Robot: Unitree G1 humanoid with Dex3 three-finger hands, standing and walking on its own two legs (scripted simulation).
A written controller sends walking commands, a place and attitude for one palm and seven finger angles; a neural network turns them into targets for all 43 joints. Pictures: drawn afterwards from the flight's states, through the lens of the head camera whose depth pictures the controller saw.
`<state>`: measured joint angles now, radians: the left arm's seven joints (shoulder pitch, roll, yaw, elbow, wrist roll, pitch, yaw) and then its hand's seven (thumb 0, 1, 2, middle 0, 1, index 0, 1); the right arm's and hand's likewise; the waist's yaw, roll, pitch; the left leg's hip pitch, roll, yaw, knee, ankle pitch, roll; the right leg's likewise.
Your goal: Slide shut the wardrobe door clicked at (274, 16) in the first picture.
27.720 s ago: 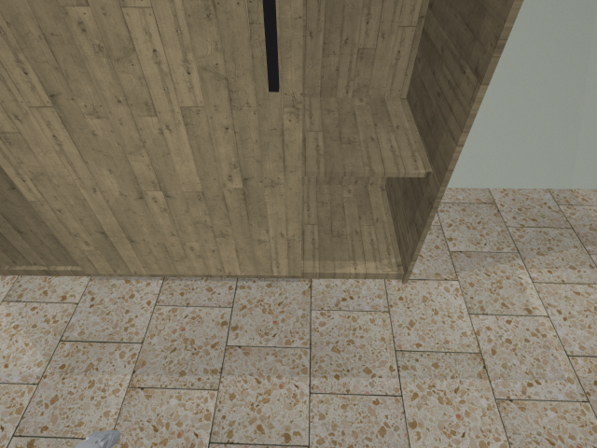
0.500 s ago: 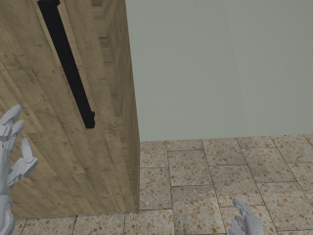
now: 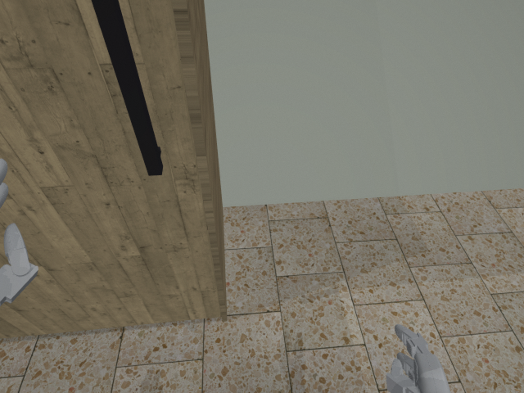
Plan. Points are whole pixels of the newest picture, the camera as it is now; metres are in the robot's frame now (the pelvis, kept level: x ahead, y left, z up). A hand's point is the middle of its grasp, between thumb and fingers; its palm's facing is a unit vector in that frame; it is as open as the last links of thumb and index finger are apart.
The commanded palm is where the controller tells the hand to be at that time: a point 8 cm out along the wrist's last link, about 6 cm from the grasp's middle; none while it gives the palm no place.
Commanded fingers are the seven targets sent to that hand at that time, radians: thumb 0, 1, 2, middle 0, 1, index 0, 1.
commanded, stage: step back with the hand held close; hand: left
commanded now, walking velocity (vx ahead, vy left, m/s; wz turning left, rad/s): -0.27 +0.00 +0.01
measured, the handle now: (132, 77) +0.46 +0.23 +0.25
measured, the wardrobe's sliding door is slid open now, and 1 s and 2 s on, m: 0.00 0.00 0.00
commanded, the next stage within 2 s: stop stepping back and stand still in 0.88 s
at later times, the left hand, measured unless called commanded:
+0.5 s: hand out of the picture +0.13 +0.28 +0.17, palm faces +0.49 -0.79 -0.38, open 7.4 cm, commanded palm +0.06 +0.32 +0.19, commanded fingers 0.00 0.90 0.90 -0.20 -0.30 -0.20 -0.30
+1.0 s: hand out of the picture +0.08 +0.28 +0.18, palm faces +0.30 -0.89 -0.33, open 7.4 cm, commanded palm +0.00 +0.33 +0.19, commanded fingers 0.00 0.90 0.90 -0.20 -0.30 -0.20 -0.30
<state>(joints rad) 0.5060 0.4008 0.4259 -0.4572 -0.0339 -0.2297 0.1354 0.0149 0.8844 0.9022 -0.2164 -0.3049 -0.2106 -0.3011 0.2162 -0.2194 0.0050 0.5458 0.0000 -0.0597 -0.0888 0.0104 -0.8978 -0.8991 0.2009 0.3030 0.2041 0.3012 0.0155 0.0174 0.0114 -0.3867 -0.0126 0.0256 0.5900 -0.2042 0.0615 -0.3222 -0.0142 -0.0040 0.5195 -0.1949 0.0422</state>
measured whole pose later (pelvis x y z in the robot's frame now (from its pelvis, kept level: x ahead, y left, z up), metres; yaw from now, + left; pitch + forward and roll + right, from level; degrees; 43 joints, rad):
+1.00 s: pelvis -0.17 +0.04 +0.00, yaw -5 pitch -1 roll -4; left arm 0.39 0.47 0.43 -0.50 -0.07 -0.26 0.11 0.01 0.88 0.90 -0.22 -0.31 -0.21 -0.30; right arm 0.18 -0.16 0.02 0.67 -0.03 -0.14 -0.06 0.01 -0.90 -0.90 0.20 0.30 0.21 0.30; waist -0.03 -0.05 0.01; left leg -0.46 -0.02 0.02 0.53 -0.06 0.09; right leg -0.32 0.06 0.07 0.86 -0.55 0.00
